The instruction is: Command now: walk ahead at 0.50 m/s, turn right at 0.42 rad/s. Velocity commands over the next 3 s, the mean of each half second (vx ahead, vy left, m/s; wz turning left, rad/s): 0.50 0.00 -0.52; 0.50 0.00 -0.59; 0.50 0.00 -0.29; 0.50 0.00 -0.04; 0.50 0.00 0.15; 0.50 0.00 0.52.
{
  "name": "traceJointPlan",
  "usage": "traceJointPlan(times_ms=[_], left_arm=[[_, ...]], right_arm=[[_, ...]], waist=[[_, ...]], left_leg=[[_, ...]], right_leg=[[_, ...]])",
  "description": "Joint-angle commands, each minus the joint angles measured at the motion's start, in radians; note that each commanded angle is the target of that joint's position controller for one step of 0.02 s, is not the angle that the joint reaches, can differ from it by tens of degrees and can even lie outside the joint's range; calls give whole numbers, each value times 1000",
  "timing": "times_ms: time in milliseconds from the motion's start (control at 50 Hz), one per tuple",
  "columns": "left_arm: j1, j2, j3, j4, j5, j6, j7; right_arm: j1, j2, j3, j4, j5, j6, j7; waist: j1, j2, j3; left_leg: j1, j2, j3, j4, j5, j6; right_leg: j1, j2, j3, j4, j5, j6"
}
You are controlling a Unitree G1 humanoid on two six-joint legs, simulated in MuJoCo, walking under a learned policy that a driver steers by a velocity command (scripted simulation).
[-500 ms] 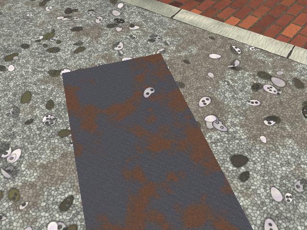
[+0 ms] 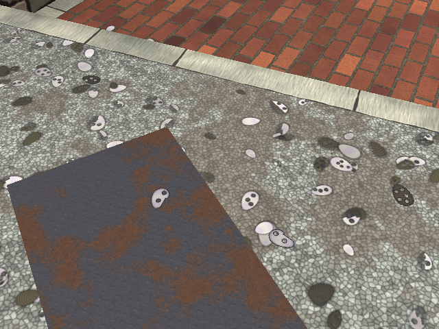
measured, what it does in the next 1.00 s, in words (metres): walks ahead, turning right: right foot, then left foot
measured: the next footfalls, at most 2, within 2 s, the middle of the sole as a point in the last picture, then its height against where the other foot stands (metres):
right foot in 0.22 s outside the picture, level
left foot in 0.70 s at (226, 295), level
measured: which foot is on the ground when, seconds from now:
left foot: down 0.00-0.24, up 0.26-0.68, down 0.70-1.00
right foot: up 0.00-0.20, down 0.22-0.70, up 0.72-1.00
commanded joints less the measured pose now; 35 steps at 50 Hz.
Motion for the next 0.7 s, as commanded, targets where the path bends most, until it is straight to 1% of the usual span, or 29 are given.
traceJointPlan(times_ms=[20,80,120,140,160,180,200,220,240,260,280,300,320,340,360,380,400,440,460,500,520,560,600,640,660,680,700], left_arm=[[-91,24,-4,-80,6,-10,-17],[-170,15,-13,-132,4,-10,-34],[-195,20,-12,-166,0,-9,-50],[-186,30,-7,-178,-1,-9,-57],[-160,48,1,-184,-1,-7,-61],[-96,74,16,-179,-3,-4,-63],[29,117,40,-154,-7,-3,-60],[196,187,76,-116,-8,2,-45],[271,295,100,-101,-11,8,-23],[275,282,85,-125,-3,-4,-25],[261,206,64,-125,8,-12,-25],[199,163,53,-133,4,-20,-23],[119,130,42,-153,1,-23,-24],[66,100,32,-172,5,-23,-21],[47,95,27,-184,11,-23,-16],[46,110,30,-188,9,-23,-11],[55,128,34,-189,8,-25,-5],[86,162,43,-187,6,-24,10],[101,166,44,-185,4,-22,15],[127,164,44,-182,0,-14,20],[143,163,44,-179,0,-12,21],[175,163,44,-168,-4,-8,21],[192,152,42,-162,-8,-3,24],[184,155,44,-167,-3,3,30],[173,152,44,-174,-1,6,31],[162,129,35,-184,2,7,29],[155,77,14,-204,13,4,23]], right_arm=[[-27,-155,-30,-50,7,-10,-17],[29,-164,-36,-27,17,12,-21],[34,-177,-42,-24,25,30,-24],[18,-189,-46,-31,27,38,-27],[4,-205,-51,-39,29,45,-32],[-9,-218,-55,-48,30,53,-37],[-28,-226,-56,-57,32,61,-40],[-38,-223,-51,-71,31,59,-42],[35,-99,-14,-113,-6,36,-25],[15,-82,3,-144,19,-13,-7],[-113,-150,-16,-171,61,-47,7],[-150,-153,-15,-182,67,-62,9],[-151,-153,-21,-169,44,-62,2],[-141,-166,-32,-164,25,-51,-4],[-126,-163,-36,-166,19,-35,-4],[-117,-150,-36,-171,14,-23,-5],[-123,-136,-34,-176,9,-14,-7],[-193,-119,-28,-205,4,-4,-11],[-235,-110,-24,-218,4,-4,-11],[-307,-91,-15,-239,9,-8,-4],[-338,-89,-13,-250,15,-10,0],[-382,-103,-14,-271,26,-16,8],[-389,-132,-21,-282,29,-24,16],[-359,-159,-30,-281,31,-35,22],[-310,-169,-35,-270,30,-41,23],[-215,-191,-49,-245,23,-46,18],[-74,-237,-62,-229,4,-50,12]], waist=[[-6,77,74],[-33,64,100],[-26,75,101],[-8,89,85],[15,113,52],[56,135,4],[128,134,-66],[210,87,-154],[149,-158,-251],[134,-160,-383],[176,-72,-284],[146,-23,-177],[95,45,-106],[58,43,-70],[33,27,-60],[21,20,-52],[17,15,-42],[33,5,-16],[49,-3,-7],[80,-29,0],[96,-39,2],[115,-51,4],[111,-56,-2],[86,-79,-8],[57,-93,-20],[9,-87,-69],[-55,-20,-195]], left_leg=[[-59,281,-46,-124,246,97],[77,320,-12,-74,328,95],[146,345,8,-13,453,88],[159,348,25,36,598,77],[167,348,39,105,779,66],[162,344,51,213,939,55],[119,321,68,387,996,33],[-53,277,76,640,827,-8],[-470,131,51,1007,38,-70],[-702,-13,-177,1209,-413,-77],[-812,55,-258,1223,-339,-48],[-814,104,-247,1143,-242,-28],[-746,143,-241,1047,-183,-33],[-668,167,-239,977,-145,-46],[-610,177,-239,941,-124,-59],[-588,177,-230,895,-113,-76],[-578,173,-217,847,-88,-93],[-588,154,-199,708,18,-121],[-577,140,-197,622,90,-127],[-528,104,-192,460,222,-126],[-504,87,-188,402,271,-124],[-478,70,-201,341,304,-118],[-474,67,-229,289,268,-103],[-441,67,-240,270,184,-78],[-381,62,-227,251,153,-60],[-242,65,-216,222,154,-32],[2,192,-325,251,117,26]], right_leg=[[20,-1,-53,-113,96,-1],[-40,7,-88,-182,36,-19],[-44,23,-123,-206,-55,-39],[0,45,-151,-214,-103,-55],[68,79,-186,-209,-154,-73],[168,118,-215,-199,-203,-94],[340,158,-227,-234,-193,-124],[627,147,-142,-300,-149,-171],[992,-109,310,-311,-174,-316],[1152,-249,759,-495,-293,-445],[1104,-211,628,-531,-262,-374],[964,-169,474,-531,-196,-329],[801,-124,365,-542,-108,-295],[680,-92,295,-565,-33,-281],[605,-72,269,-588,1,-278],[561,-62,248,-602,37,-281],[520,-52,217,-611,73,-282],[471,-26,173,-621,92,-266],[455,-6,153,-618,71,-248],[432,29,128,-604,-2,-213],[428,31,135,-601,-39,-201],[453,11,177,-580,-91,-190],[523,-15,237,-521,-124,-180],[575,-42,295,-456,-107,-167],[580,-37,309,-415,-78,-156],[561,7,291,-323,-26,-130],[462,67,225,-85,-86,-96]])
Over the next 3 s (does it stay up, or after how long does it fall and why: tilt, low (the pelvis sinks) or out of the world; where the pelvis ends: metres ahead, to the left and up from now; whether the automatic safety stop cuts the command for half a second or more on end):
stays up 1.42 -0.80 -0.01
